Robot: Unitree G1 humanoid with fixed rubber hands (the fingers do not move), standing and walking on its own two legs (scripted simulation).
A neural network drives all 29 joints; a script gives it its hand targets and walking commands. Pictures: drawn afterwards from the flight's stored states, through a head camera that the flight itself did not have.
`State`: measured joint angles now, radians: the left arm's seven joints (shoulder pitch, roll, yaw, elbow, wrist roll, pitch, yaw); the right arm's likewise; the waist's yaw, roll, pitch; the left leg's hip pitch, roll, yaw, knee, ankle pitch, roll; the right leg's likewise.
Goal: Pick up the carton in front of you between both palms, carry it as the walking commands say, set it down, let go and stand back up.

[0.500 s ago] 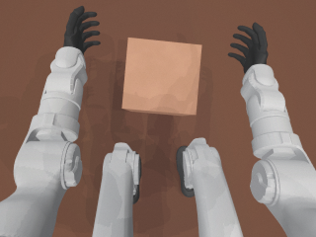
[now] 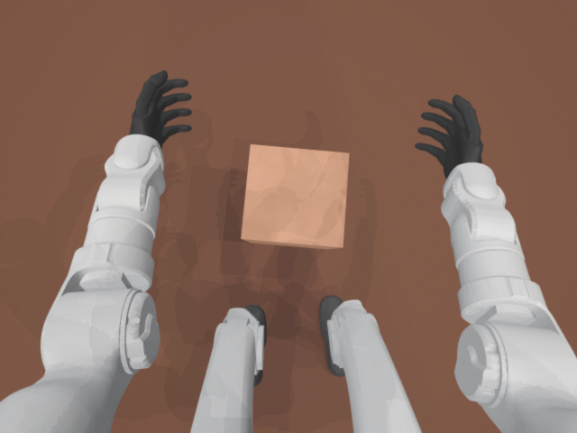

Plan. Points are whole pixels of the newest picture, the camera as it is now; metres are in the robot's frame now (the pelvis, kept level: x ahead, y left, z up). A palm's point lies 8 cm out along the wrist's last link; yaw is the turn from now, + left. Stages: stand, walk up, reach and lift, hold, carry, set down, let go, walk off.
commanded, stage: let go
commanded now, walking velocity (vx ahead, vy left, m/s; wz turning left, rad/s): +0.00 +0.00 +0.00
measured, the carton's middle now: (293, 203) +0.46 -0.02 -0.50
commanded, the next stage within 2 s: stand in 1.26 s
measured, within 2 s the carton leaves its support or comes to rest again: neither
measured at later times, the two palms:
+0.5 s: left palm (76, 236) +0.36 +0.20 +0.01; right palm (563, 244) +0.33 -0.24 +0.02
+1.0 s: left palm out of the picture +0.25 +0.24 +0.09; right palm out of the picture +0.25 -0.23 +0.09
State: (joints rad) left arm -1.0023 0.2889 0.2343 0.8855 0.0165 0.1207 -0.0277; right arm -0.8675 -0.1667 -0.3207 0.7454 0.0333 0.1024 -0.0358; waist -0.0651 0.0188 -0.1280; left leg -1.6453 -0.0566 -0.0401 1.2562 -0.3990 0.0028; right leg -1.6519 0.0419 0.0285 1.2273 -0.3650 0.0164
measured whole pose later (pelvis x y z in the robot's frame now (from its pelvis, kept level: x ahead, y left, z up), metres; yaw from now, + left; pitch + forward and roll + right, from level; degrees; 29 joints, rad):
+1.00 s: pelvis +0.09 +0.00 +0.15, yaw +0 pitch -3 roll +0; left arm 0.23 0.22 0.04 0.43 0.00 0.10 -0.07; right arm 0.22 -0.21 -0.04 0.43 0.00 0.11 0.08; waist 0.00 0.01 0.07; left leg -0.11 -0.04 -0.05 0.44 -0.28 0.02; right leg -0.13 0.02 0.05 0.43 -0.26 0.00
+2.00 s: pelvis +0.14 -0.02 +0.14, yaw +0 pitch +2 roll +0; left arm 0.36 0.24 0.00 0.85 0.01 -0.01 0.03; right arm 0.36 -0.27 0.02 0.85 -0.01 -0.02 -0.04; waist 0.00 0.01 -0.06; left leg -0.19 -0.01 -0.04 0.56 -0.41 -0.01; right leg -0.21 0.04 0.02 0.57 -0.39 -0.03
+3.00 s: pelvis +0.09 -0.01 +0.15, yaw +0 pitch -2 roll +0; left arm 0.38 0.14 -0.04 1.14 0.01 0.00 0.04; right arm 0.37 -0.15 0.05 1.16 -0.01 0.00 -0.05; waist 0.00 0.01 0.01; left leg -0.14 -0.01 -0.03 0.48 -0.31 0.00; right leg -0.17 0.03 0.02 0.49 -0.29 -0.02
